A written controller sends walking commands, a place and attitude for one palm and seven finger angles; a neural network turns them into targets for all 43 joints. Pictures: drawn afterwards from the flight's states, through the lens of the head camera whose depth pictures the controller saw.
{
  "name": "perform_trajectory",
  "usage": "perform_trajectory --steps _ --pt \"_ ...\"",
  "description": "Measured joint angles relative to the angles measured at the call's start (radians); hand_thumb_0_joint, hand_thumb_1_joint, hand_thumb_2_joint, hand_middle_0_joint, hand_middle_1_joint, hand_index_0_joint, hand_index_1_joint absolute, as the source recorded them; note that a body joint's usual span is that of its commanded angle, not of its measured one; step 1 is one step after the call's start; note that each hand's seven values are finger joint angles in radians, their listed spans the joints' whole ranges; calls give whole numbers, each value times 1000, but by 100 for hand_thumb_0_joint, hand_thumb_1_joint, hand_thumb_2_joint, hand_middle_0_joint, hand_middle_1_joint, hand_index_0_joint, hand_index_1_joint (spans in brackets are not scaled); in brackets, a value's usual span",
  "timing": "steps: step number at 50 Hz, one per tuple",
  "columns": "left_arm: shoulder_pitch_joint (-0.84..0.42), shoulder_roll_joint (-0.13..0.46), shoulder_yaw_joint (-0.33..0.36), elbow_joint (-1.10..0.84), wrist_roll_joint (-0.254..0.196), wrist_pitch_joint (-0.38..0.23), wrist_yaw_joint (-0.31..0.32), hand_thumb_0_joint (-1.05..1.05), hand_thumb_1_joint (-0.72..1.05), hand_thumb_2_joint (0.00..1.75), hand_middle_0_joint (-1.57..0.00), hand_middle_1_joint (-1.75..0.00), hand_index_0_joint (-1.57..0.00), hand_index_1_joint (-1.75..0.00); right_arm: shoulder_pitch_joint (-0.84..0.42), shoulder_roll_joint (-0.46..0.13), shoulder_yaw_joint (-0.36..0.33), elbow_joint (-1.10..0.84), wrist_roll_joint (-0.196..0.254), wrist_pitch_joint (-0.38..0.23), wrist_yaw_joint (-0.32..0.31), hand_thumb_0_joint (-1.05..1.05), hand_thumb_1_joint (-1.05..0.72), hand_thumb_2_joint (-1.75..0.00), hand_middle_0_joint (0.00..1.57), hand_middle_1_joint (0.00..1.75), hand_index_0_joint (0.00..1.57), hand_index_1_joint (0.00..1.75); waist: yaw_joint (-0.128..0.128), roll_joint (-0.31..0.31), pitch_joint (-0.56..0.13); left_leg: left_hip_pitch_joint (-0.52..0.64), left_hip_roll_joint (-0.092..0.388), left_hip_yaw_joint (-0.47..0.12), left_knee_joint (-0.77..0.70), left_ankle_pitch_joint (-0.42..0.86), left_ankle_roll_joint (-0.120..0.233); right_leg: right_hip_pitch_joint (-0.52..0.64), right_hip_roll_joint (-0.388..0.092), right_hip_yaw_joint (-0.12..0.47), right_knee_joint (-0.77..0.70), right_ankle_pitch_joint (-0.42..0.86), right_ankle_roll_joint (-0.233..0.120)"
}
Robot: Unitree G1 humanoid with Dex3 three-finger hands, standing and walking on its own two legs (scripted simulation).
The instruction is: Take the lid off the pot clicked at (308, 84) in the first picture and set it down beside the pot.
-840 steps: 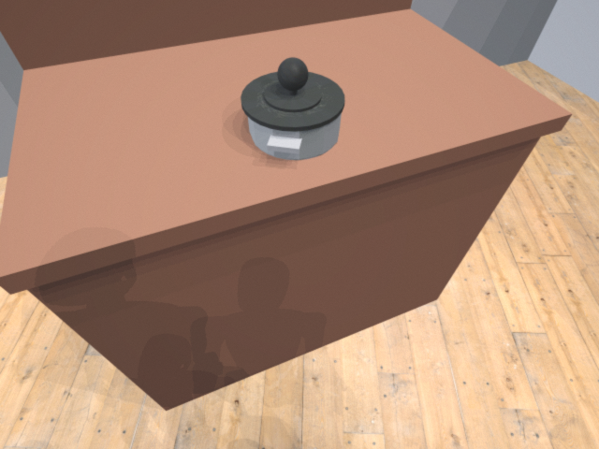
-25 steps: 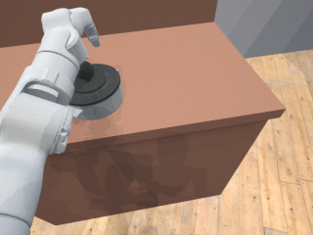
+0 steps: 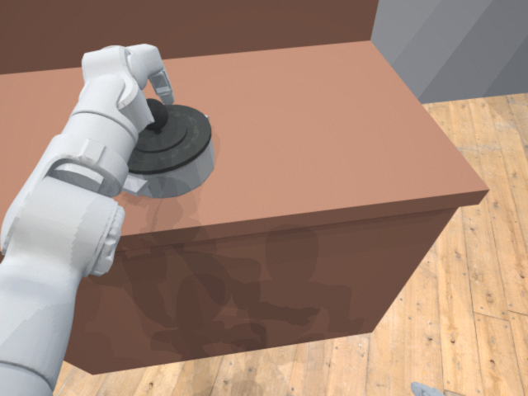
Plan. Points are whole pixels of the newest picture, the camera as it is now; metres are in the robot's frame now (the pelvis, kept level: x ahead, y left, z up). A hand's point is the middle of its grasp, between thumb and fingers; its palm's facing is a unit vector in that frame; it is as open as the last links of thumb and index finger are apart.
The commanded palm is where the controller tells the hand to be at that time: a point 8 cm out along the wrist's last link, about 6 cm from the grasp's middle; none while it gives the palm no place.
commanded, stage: lower the open fingers around the knob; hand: left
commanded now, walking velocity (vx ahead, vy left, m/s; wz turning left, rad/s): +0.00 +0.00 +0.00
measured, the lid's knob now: (151, 114) +0.51 +0.17 +0.18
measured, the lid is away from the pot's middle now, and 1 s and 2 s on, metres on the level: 0.00 0.00 0.01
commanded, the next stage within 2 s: close the fingers and squeeze the knob in 0.46 s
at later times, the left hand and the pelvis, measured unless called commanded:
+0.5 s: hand (151, 114) +0.49 +0.16 +0.19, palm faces -0.38 -0.14 -0.92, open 10.1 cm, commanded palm +0.48 +0.18 +0.25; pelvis +0.00 +0.00 +0.00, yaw -1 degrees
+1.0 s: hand (148, 117) +0.49 +0.17 +0.19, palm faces -0.39 -0.14 -0.91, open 9.4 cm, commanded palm +0.48 +0.18 +0.25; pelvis +0.00 +0.00 +0.00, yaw -1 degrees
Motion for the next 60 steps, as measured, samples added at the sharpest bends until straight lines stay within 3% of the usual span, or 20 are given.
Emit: perform_trajectory --steps 7,18,29,37,42,60 --pt "0 -8 -12 25 2 -6 13 0 -42 173 -89 -8 -90 -8 8 2 1 10 -1 14 0 1 -90 -90 20 30 20 30 -7 0 1 -11 0 -2 7 -1 1 -9 0 -2 3 1 0" --pt "6 20 34 76 11 -48 25 0 -42 173 -89 -8 -90 -8 64 1 -8 29 -5 14 -8 1 -90 -90 20 30 20 30 -38 0 0 -34 6 10 13 -5 3 -34 6 11 2 5 2" --pt "2 43 53 96 16 -56 30 0 -42 173 -91 -9 -90 -8 90 -8 -15 36 -3 20 -10 1 -90 -90 20 30 20 30 -48 0 -4 -33 10 19 14 -13 5 -34 8 22 -4 6 4" --pt "6 37 38 80 12 -55 23 0 -22 129 -67 -47 -67 -46 73 -5 -18 24 -2 18 -8 1 -90 -90 20 30 20 30 -43 0 -5 -41 8 17 17 -13 5 -40 7 19 -3 5 5" --pt "4 29 36 86 11 -52 23 0 -11 110 -58 -67 -57 -67 57 0 -14 19 -1 18 -7 1 -90 -90 20 30 20 30 -39 -1 -8 -42 8 15 19 -14 5 -40 7 17 -1 3 5" --pt "-6 41 25 98 12 -55 14 0 10 94 -58 -97 -58 -97 54 1 -12 19 1 27 -12 1 -90 -90 20 30 20 30 -40 -7 -5 -50 9 6 26 -17 3 -42 9 10 -1 1 2"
